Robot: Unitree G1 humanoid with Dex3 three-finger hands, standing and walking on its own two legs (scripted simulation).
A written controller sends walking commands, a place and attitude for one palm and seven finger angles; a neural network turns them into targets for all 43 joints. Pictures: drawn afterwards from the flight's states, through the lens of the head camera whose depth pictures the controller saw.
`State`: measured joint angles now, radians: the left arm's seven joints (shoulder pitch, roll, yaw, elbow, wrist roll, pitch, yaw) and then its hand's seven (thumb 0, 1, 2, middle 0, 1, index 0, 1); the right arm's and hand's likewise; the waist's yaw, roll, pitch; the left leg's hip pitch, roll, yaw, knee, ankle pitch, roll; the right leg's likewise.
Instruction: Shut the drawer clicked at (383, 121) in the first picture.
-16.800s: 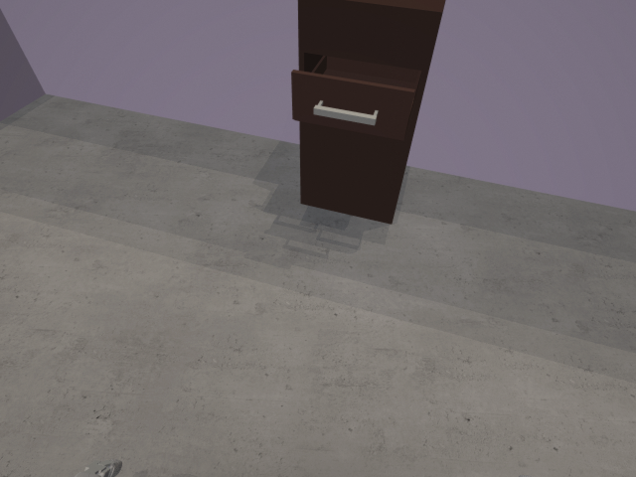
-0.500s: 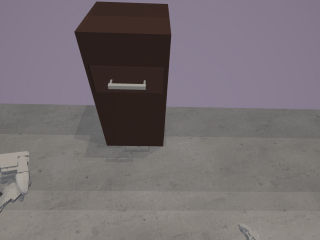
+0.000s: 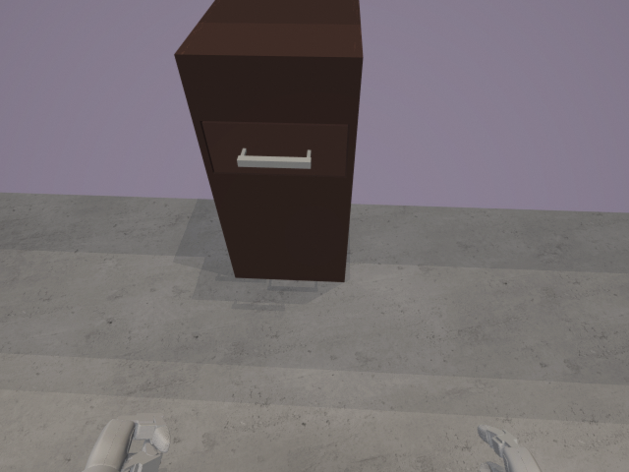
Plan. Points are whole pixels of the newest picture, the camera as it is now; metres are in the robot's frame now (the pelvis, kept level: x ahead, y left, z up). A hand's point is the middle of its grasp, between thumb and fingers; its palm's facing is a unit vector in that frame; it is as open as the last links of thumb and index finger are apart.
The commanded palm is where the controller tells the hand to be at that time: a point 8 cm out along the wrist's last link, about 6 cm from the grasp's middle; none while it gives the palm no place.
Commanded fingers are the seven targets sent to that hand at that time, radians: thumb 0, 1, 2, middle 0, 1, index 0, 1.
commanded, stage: let the arm hang, fingers relaxed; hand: left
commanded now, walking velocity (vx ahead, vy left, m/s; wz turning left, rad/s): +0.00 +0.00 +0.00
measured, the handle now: (275, 157) +0.91 +0.15 -0.14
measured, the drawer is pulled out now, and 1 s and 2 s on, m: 0.00 0.00 0.00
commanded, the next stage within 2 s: look to check the result in 0.90 s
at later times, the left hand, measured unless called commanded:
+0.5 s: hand out of the picture +0.01 +0.23 -0.15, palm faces +0.00 -0.95 -0.31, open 6.5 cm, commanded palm none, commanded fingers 0.00 0.90 0.90 -0.20 -0.30 -0.20 -0.30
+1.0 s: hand out of the picture +0.10 +0.20 -0.15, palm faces -0.01 -0.96 -0.28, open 7.4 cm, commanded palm none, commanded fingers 0.00 0.90 0.90 -0.20 -0.30 -0.20 -0.30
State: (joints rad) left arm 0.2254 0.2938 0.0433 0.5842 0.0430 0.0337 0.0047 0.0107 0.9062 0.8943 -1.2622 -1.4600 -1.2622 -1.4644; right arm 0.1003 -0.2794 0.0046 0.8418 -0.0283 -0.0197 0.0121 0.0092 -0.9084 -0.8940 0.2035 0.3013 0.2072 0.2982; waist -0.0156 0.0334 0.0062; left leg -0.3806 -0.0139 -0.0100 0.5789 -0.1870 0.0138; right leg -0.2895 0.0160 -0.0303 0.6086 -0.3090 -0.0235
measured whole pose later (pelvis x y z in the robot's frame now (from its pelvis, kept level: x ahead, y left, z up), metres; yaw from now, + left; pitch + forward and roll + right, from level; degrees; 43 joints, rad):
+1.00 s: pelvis +0.04 -0.01 +0.02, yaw -1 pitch -2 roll +0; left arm 0.15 0.24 0.02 1.12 0.02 -0.01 0.01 0.01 0.91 0.89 -0.20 -0.30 -0.20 -0.30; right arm 0.16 -0.26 -0.01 1.12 -0.03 0.00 -0.02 0.00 -0.91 -0.89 0.20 0.30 0.20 0.30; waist -0.01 0.02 0.05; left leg -0.19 0.01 -0.01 0.36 -0.13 -0.01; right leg -0.09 0.04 -0.02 0.36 -0.23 -0.04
